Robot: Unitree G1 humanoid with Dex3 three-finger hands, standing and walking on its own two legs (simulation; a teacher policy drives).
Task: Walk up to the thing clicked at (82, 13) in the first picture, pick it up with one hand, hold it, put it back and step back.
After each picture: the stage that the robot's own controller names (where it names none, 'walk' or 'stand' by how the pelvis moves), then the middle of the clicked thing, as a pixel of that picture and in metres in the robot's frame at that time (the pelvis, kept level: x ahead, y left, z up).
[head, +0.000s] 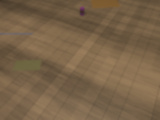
stand; (82, 11) +2.14 +0.08 -0.72
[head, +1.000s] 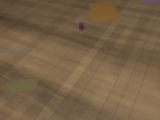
walk; (81, 25) +1.98 +0.24 -0.71
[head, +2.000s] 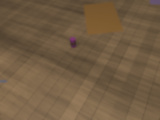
walk; (73, 42) +1.33 +0.28 -0.72
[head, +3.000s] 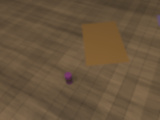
walk; (68, 78) +0.85 +0.24 -0.72
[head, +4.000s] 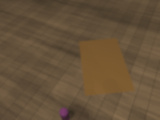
walk; (64, 114) +0.50 +0.23 -0.71
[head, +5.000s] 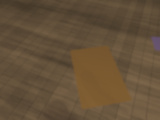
stand; out of the picture +0.38 +0.19 -0.72
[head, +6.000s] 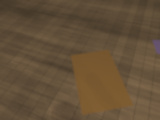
stand; out of the picture +0.36 +0.20 -0.73
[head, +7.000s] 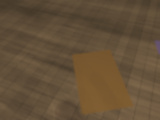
stand; out of the picture +0.36 +0.21 -0.73
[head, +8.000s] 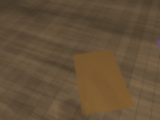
stand; out of the picture +0.35 +0.22 -0.73
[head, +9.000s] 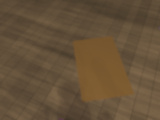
go down; out of the picture +0.37 +0.21 -0.72
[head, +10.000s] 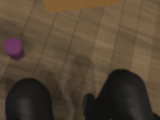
go down; (14, 50) +0.46 +0.22 -0.30
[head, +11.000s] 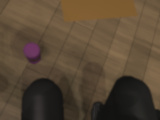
close in; (32, 53) +0.46 +0.21 -0.30
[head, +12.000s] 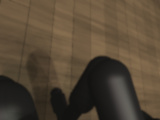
close in; out of the picture +0.45 +0.27 -0.23
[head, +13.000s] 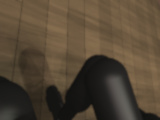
close; out of the picture +0.44 +0.28 -0.23
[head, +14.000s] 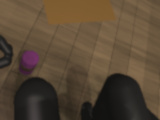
lift; (28, 63) +0.43 +0.20 -0.28
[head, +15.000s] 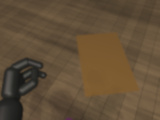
stand; out of the picture +0.37 +0.12 -0.62
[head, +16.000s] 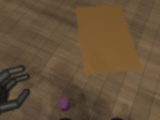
stand; (64, 104) +0.38 +0.14 -0.56
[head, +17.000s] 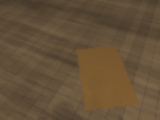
stand; out of the picture +0.34 +0.13 -0.66
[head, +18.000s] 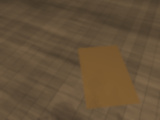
stand; out of the picture +0.35 +0.13 -0.66
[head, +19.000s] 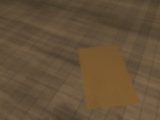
stand; out of the picture +0.36 +0.13 -0.66
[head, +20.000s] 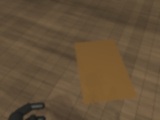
hold; out of the picture +0.35 +0.13 -0.65
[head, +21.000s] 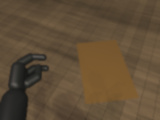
stand; out of the picture +0.35 +0.13 -0.67
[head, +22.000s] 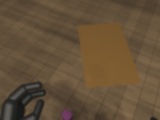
hold; (67, 116) +0.38 +0.13 -0.60
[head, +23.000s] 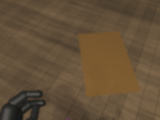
hold; out of the picture +0.35 +0.13 -0.63
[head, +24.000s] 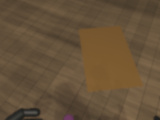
stand; out of the picture +0.37 +0.13 -0.61
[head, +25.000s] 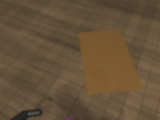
close; out of the picture +0.36 +0.14 -0.62
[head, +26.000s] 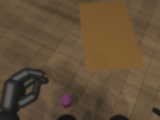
close; (66, 101) +0.39 +0.14 -0.54
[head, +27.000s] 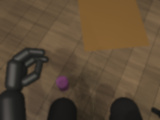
close; (62, 84) +0.42 +0.15 -0.44
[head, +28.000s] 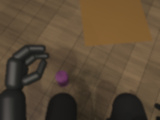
close; (62, 79) +0.43 +0.15 -0.41
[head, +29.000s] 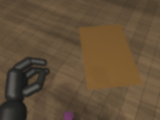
close; (69, 118) +0.38 +0.13 -0.61
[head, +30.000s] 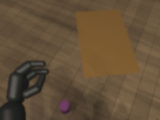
close; (64, 107) +0.38 +0.14 -0.58
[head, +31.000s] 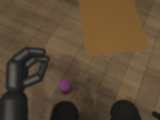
close; (65, 87) +0.42 +0.14 -0.46
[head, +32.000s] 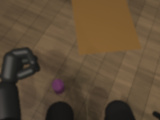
crouch; (58, 87) +0.41 +0.14 -0.47
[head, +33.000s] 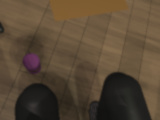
hold; (32, 64) +0.44 +0.17 -0.29
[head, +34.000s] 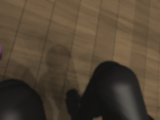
lower; out of the picture +0.42 +0.21 -0.25
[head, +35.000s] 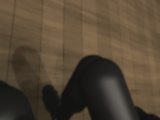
lower; out of the picture +0.42 +0.24 -0.23
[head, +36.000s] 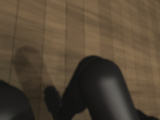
lower; out of the picture +0.42 +0.24 -0.24
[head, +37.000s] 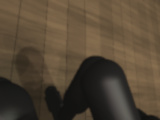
lower; out of the picture +0.42 +0.24 -0.23
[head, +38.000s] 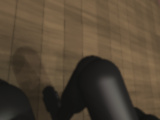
open; out of the picture +0.42 +0.24 -0.24
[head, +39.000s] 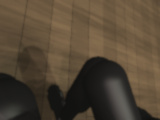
rise; out of the picture +0.34 +0.19 -0.26
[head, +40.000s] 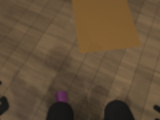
walk; (62, 101) +0.33 +0.13 -0.51
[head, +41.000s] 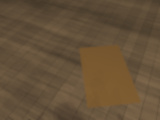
stand; out of the picture +0.27 +0.11 -0.69
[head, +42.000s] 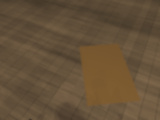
stand; out of the picture +0.28 +0.12 -0.69
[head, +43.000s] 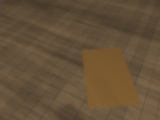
stand; out of the picture +0.28 +0.11 -0.72
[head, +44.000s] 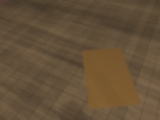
stand; out of the picture +0.28 +0.12 -0.75
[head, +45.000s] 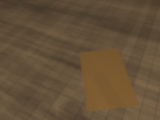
stand; out of the picture +0.26 +0.13 -0.75
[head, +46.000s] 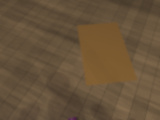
walk; out of the picture +0.30 +0.09 -0.73
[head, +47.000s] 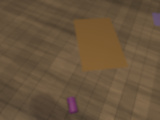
walk; (72, 105) +0.49 +0.08 -0.74
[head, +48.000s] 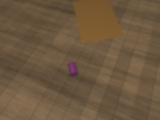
walk; (72, 69) +0.80 +0.18 -0.71
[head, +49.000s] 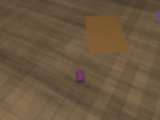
stand; (80, 76) +0.88 +0.09 -0.73
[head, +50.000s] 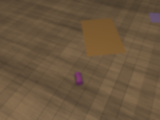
stand; (78, 78) +0.90 +0.10 -0.75
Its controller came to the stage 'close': yes
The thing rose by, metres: 0.01
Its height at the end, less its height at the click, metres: -0.02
